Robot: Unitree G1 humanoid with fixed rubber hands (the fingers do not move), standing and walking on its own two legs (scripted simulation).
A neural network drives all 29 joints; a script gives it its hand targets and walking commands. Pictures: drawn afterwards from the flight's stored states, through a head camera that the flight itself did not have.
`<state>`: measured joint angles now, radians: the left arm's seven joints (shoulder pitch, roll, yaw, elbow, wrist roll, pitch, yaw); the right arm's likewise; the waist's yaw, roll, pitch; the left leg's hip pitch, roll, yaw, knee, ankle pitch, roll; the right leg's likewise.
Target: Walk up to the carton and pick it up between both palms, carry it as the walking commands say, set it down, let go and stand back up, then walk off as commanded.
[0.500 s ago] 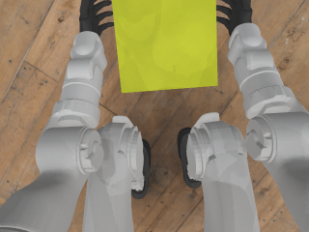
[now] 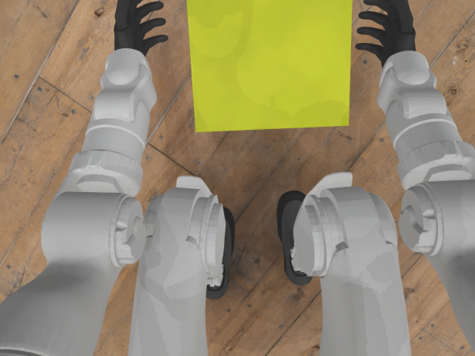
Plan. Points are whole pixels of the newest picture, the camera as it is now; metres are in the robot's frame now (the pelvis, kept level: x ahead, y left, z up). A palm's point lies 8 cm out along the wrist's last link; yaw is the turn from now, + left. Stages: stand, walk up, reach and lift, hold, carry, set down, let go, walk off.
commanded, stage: set down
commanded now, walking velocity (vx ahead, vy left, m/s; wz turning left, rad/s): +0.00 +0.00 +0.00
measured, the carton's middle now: (264, 61) +0.50 -0.03 -0.25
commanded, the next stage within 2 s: let go in 1.60 s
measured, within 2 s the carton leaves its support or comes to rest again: neither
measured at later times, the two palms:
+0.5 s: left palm (111, 44) +0.50 +0.17 -0.12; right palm (430, 31) +0.50 -0.22 -0.13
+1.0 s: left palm (23, 0) +0.49 +0.17 +0.03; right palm out of the picture +0.50 -0.21 +0.03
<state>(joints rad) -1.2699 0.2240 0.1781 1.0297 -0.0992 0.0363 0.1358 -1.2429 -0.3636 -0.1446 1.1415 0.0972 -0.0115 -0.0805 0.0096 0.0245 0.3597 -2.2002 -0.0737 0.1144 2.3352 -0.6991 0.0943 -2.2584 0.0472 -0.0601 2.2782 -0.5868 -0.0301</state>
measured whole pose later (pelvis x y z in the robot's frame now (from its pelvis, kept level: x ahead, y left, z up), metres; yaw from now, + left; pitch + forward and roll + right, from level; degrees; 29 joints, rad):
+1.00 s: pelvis -0.03 -0.01 +0.14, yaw +1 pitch +26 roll +5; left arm -1.20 0.31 0.23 0.49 -0.16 0.45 0.14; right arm -1.20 -0.40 -0.14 0.41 0.12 0.48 -0.13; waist 0.00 -0.02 0.52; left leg -1.73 -0.08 0.11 1.84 -0.57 0.04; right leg -1.82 0.09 0.04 1.84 -0.47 -0.04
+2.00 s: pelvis -0.02 -0.02 +0.33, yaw -4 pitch +11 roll +5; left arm -0.45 0.31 0.20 0.16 -0.14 0.44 -0.02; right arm -0.43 -0.38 -0.09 0.08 0.12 0.49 -0.09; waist 0.02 -0.06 0.51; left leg -0.92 -0.08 0.10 1.09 -0.38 0.04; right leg -1.02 0.10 0.13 1.14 -0.31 -0.03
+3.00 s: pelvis +0.09 +0.00 +0.41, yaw -5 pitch -3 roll +2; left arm 0.23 0.23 0.09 0.37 -0.06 0.16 -0.07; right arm 0.25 -0.28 -0.06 0.40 0.10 0.14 0.05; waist 0.03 -0.04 0.13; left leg -0.20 -0.07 0.08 0.57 -0.33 0.05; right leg -0.30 0.07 0.13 0.65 -0.29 -0.02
